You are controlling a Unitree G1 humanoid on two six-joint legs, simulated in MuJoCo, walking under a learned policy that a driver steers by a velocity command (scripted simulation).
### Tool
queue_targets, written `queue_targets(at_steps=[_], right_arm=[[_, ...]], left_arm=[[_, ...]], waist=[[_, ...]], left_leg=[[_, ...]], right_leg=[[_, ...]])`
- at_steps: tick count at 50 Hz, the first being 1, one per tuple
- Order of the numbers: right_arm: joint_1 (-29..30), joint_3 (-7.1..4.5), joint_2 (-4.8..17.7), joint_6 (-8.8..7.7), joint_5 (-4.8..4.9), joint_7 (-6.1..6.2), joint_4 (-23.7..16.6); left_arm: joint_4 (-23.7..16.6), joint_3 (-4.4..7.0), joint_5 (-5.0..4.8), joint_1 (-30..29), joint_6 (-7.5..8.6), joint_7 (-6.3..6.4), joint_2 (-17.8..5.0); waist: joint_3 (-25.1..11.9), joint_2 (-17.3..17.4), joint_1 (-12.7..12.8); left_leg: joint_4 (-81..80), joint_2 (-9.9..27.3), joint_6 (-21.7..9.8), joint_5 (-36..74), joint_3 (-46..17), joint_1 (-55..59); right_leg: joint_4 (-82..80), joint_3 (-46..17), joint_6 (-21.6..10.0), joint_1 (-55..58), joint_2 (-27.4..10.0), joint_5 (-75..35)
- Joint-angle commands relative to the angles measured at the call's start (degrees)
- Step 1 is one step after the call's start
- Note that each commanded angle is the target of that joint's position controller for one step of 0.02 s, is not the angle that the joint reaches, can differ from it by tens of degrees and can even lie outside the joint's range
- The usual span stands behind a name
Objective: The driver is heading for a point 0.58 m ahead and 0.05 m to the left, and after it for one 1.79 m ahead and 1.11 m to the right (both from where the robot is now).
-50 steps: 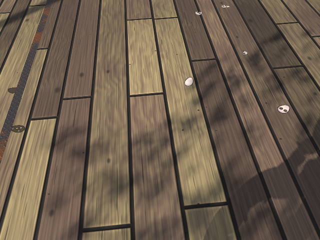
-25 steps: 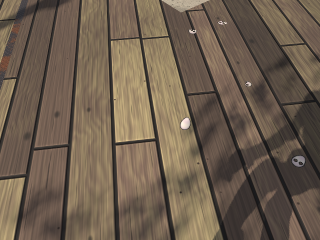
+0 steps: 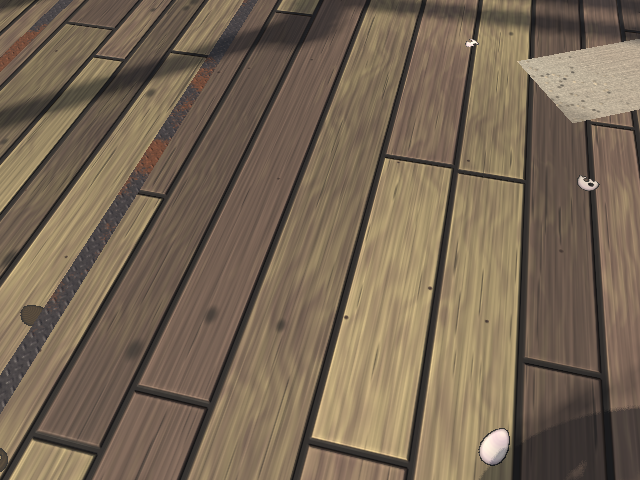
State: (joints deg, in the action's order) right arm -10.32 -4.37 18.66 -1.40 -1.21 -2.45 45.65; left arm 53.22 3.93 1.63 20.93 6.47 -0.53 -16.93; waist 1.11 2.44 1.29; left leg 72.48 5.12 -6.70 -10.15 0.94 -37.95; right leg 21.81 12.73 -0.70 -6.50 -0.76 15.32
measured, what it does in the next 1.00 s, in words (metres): walks ahead: left foot, then right foot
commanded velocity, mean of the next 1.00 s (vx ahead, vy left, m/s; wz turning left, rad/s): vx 1.00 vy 0.00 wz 0.02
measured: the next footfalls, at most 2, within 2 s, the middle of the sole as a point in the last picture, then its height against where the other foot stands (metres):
left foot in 0.24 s outside the picture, level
right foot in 0.70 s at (299, 323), level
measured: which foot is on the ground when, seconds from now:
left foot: up 0.00-0.22, down 0.24-0.70, up 0.72-1.00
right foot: down 0.00-0.24, up 0.26-0.68, down 0.70-1.00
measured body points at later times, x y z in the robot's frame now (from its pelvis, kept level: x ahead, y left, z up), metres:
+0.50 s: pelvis +0.46 +0.07 -0.01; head +0.47 +0.08 +0.44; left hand +0.57 +0.35 -0.10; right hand +0.54 -0.19 -0.13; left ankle +0.37 +0.06 -0.74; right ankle +0.66 -0.05 -0.66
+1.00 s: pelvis +0.93 +0.15 +0.00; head +0.95 +0.15 +0.45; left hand +0.88 +0.44 -0.12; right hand +1.20 -0.03 -0.04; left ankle +1.12 +0.36 -0.68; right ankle +0.83 +0.10 -0.74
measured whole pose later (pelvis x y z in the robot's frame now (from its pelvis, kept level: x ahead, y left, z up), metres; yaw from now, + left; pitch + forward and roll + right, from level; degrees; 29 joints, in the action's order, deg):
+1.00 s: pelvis +0.93 +0.15 +0.00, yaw -2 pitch +2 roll +0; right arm 0.9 3.5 13.4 -4.3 -2.6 -1.5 32.5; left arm 49.8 4.1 -0.4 28.8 3.5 -1.2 -16.7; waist 0.4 0.6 6.5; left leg 42.4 7.5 2.8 -1.2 -6.1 -41.3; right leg 17.2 -9.7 -8.4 -1.3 10.5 16.4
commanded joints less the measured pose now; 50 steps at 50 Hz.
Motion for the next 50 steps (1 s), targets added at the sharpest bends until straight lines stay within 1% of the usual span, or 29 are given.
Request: queue_targets(at_steps=[1, 2, 5, 7, 10, 11, 12, 13, 14, 15, 16, 18, 20, 21, 25, 27, 30, 32, 33, 34, 35, 36, 37, 38, 39, 40, 43, 46, 50], right_arm=[[3.01, 1.94, -3.66, 0.88, -0.10, -1.47, -5.18], [4.69, 2.40, -3.97, 0.87, 0.14, -1.84, -7.37], [11.25, 2.55, -1.65, 0.58, -0.18, -2.58, -9.00], [10.57, 2.55, -1.17, 0.29, 0.04, -2.73, -8.97], [-5.82, 0.41, 4.12, 0.04, 0.49, -1.15, -4.62], [-17.79, -1.30, 6.91, -0.17, 0.43, -0.23, -0.95], [-20.63, -3.59, 9.17, 0.52, 2.12, 1.08, 0.42], [-12.66, -3.93, 14.13, 0.74, 1.16, 1.43, -0.59], [-13.16, -4.66, 17.34, 1.48, -0.43, 1.43, -3.13], [-13.22, -4.33, 13.82, 1.30, -0.77, 2.08, -2.96], [-11.58, -3.12, 9.40, 0.61, -0.55, 2.59, -1.80], [-7.48, -1.40, 5.02, -1.76, -0.18, 3.24, -2.21], [-7.18, -0.13, 2.51, -3.91, 0.38, 2.95, -1.12], [-9.38, -0.41, 3.90, -4.78, 0.44, 2.48, -0.41], [-14.57, -0.18, 3.18, -6.18, 0.89, 1.21, 1.29], [-17.65, 0.17, 3.38, -6.79, 0.94, 1.62, 2.43], [-16.29, 0.50, 5.35, -7.31, 0.52, 2.77, 2.49], [-15.03, 0.23, 6.77, -6.29, -0.67, 4.54, 2.85], [-12.62, -0.15, 7.89, -5.24, -1.81, 5.38, 2.02], [-8.75, -0.56, 9.13, -4.28, -2.54, 5.90, 0.78], [-1.68, -1.29, 11.11, -3.64, -1.93, 5.96, -0.86], [1.75, 1.09, 1.25, -5.54, -2.60, 4.70, -3.95], [-8.31, 2.86, -1.16, -6.39, 0.70, 3.57, -8.56], [-4.92, 3.47, 2.32, -7.26, -0.45, 3.17, -8.14], [-2.15, 3.41, 3.53, -7.71, -0.99, 2.47, -8.60], [-0.36, 3.73, 2.75, -7.20, -2.10, 2.39, -9.59], [-0.33, 5.12, 1.10, -3.14, -3.88, 1.74, -11.04], [9.76, 6.10, 0.61, -2.92, -2.11, 1.05, -15.32], [16.08, 6.41, -0.06, -3.30, -0.59, 1.07, -17.20]], left_arm=[[-2.26, -0.86, -0.25, -2.88, 1.75, -0.49, 0.87], [-2.59, -0.59, -0.07, -2.45, 2.35, -0.46, -1.67], [-1.84, -0.22, -0.20, -0.17, 2.19, 0.37, -3.91], [-2.34, 0.08, -0.49, 1.81, 1.67, 1.29, -7.33], [-4.34, 1.73, 0.20, -0.74, -1.67, 2.48, -12.29], [-5.66, 2.02, 0.43, -3.01, -2.75, 2.30, -12.58], [-6.49, 2.49, -0.31, -5.34, -3.05, 1.79, -11.81], [-10.25, -0.20, 1.22, -1.61, -2.23, 0.48, -1.63], [-16.66, -0.60, -0.14, -3.43, -0.58, 0.50, -2.97], [-16.79, -0.82, 0.05, -7.17, 0.87, 0.54, -4.94], [-16.15, -1.12, 0.02, -7.60, 0.92, 0.57, -4.87], [-13.30, -1.94, 1.78, -3.93, -1.25, 0.63, -2.99], [-11.77, -2.34, 1.57, -3.45, -3.57, -0.58, -1.58], [-13.34, -2.58, 0.99, -6.13, -4.05, -1.03, -1.10], [-16.02, -3.14, -0.86, -17.71, -3.54, -1.99, -0.34], [-16.74, -3.52, -1.59, -21.57, -3.06, -2.62, 0.56], [-15.54, -3.02, -1.62, -19.12, -2.70, -2.70, -1.19], [-13.90, -1.95, -0.76, -14.56, -3.05, -2.36, -4.66], [-11.21, -0.84, -0.85, -6.18, -3.42, -2.21, -7.32], [-7.31, 0.41, -1.06, 6.64, -3.71, -2.03, -9.64], [-4.05, 1.98, -1.15, 20.12, -4.01, -1.43, -11.40], [-2.15, 2.67, -2.03, 18.63, -5.22, -1.10, -12.48], [-5.08, 3.00, -0.55, 10.11, -5.09, -1.11, -15.66], [-8.16, 2.69, -0.36, 5.81, -5.21, -0.71, -10.51], [-7.27, 1.67, -0.50, 4.26, -5.22, -0.24, -6.63], [-6.71, 1.35, -0.52, 3.02, -4.69, -0.09, -5.82], [-6.87, 1.04, -1.12, 1.87, -2.43, 0.11, -7.37], [-7.84, 1.80, -1.56, 2.40, -1.58, -0.16, -8.66], [-7.64, 3.03, -2.43, 6.43, -1.96, -0.64, -10.35]], waist=[[3.92, -5.95, -2.73], [5.13, -8.08, -3.73], [8.46, -3.50, -2.74], [6.40, -5.66, -3.93], [-3.53, -9.44, -13.19], [-8.76, -8.24, -17.88], [-10.21, -0.50, -19.32], [-4.55, 11.99, -6.78], [-17.25, 8.52, -7.03], [-9.99, -0.98, -6.97], [-3.08, -6.42, -4.04], [-0.34, -9.68, 0.98], [1.14, -8.94, 2.01], [2.64, -5.88, 1.10], [5.80, -3.95, -4.26], [5.54, -3.04, -6.39], [2.32, 1.43, -3.99], [-0.51, 4.47, -0.22], [-4.84, 5.04, 4.32], [-8.85, 4.58, 10.55], [-10.73, 0.84, 19.74], [-8.16, -17.94, 13.32], [-19.27, -20.67, 3.16], [-14.90, -5.79, 5.32], [-5.65, 2.88, 2.12], [-1.25, 5.97, -0.65], [4.31, 3.04, -4.41], [6.25, -1.44, -1.21], [2.39, -5.26, 4.52]], left_leg=[[-3.16, 1.68, 0.07, 8.24, 0.38, -4.61], [-8.41, 2.86, -0.42, 11.17, 0.61, -4.17], [-22.43, -0.09, -2.35, 14.11, 7.13, -0.95], [-27.00, -4.26, -4.28, 13.34, 11.05, 4.80], [-28.37, -9.78, -7.06, 4.17, 11.21, 22.19], [-31.25, -11.03, -8.73, 0.79, 8.05, 35.21], [-38.23, -9.87, -10.33, -2.46, 0.64, 47.37], [-36.06, -0.13, -13.64, 11.18, -18.62, 50.97], [-49.89, 7.37, -23.61, -5.51, -43.04, 61.31], [-58.91, 9.76, -20.75, -14.45, -47.53, 55.13], [-59.84, 8.85, -17.44, -13.48, -41.74, 46.02], [-59.94, 4.80, -13.17, -4.78, -29.61, 30.36], [-62.24, 0.40, -10.01, -0.42, -20.19, 22.16], [-63.60, 0.72, -9.31, 5.72, -17.86, 21.00], [-66.32, -4.34, -1.30, 25.55, -3.33, 27.19], [-69.38, -2.81, 1.08, 34.49, -0.09, 31.99], [-64.70, 0.09, 4.88, 61.96, 4.65, 41.77], [-56.59, 2.67, 6.51, 76.24, 5.91, 47.84], [-46.67, 3.49, 6.91, 80.27, 6.33, 48.40], [-30.69, 3.75, 7.03, 82.16, 6.63, 45.10], [-2.13, -0.97, 7.02, 67.36, 8.61, 34.28], [22.20, -13.05, 7.31, -12.30, 4.91, 6.00], [31.49, -12.46, 8.72, -18.93, -7.12, -11.23], [25.83, -8.03, 6.95, -12.66, -10.12, -13.44], [17.08, -4.99, 5.93, -7.86, -9.50, -10.94], [10.94, -2.95, 6.27, -7.72, -8.50, -7.28], [-1.22, 0.51, 8.77, -8.63, -5.32, 0.64], [-20.43, 1.14, 10.38, 3.24, -1.74, 6.87], [-36.37, -2.98, 9.43, 15.83, -0.18, 11.08]], right_leg=[[-14.38, -2.41, -0.46, -2.98, -10.33, -15.34], [-14.57, -1.58, -0.88, -3.84, -12.77, -20.31], [-16.66, 4.64, 0.28, 0.65, -11.06, -31.65], [-10.28, 6.84, 1.06, 5.96, -12.20, -60.39], [12.33, 5.23, -0.34, 10.50, -15.12, -78.49], [28.96, 3.31, -1.65, 5.53, -15.57, -73.12], [52.81, 2.69, -0.48, -6.56, -6.68, -38.53], [72.14, -1.66, 1.64, -29.39, 1.10, 13.66], [77.06, -14.09, 2.58, -40.49, 2.96, 12.79], [71.52, -17.02, 2.34, -45.23, -1.01, 9.45], [64.51, -16.79, 1.87, -43.38, -4.09, 5.63], [56.86, -15.97, 2.15, -32.74, -7.98, 2.78], [50.71, -15.00, 2.69, -27.71, -10.13, 1.51], [46.51, -13.93, 2.61, -28.77, -10.62, -1.49], [26.36, -8.92, -2.03, -30.18, -7.56, -19.46], [18.62, -6.18, -4.19, -28.02, -4.00, -25.59], [14.00, -3.70, -6.74, -24.02, 1.06, -27.21], [12.74, -2.53, -8.11, -19.82, 4.82, -21.44], [13.29, -2.21, -8.67, -12.33, 7.51, -17.60], [13.22, -3.75, -10.08, -2.25, 8.10, -15.14], [7.87, -9.63, -14.55, 9.54, 4.27, -13.49], [15.87, -21.69, -16.31, 23.88, -2.84, -22.95], [3.66, -53.79, -29.54, 34.19, -13.96, -3.69], [-6.05, -59.43, -27.88, 28.15, -15.38, 11.16], [-9.57, -54.76, -24.07, 14.78, -13.54, 13.79], [-10.54, -49.75, -21.53, 4.93, -10.70, 9.10], [-13.42, -39.25, -19.20, -14.04, -3.32, 3.74], [-15.67, -33.63, -17.49, -20.79, 0.80, -6.25], [-10.95, -33.62, -13.15, -9.25, 1.07, -23.75]])
Keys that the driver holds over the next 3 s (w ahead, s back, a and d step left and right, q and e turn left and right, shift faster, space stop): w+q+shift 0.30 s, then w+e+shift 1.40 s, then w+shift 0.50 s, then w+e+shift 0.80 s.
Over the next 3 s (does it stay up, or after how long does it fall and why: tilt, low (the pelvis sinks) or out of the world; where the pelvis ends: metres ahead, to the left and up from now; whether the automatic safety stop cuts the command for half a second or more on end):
stays up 2.27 -0.93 -0.01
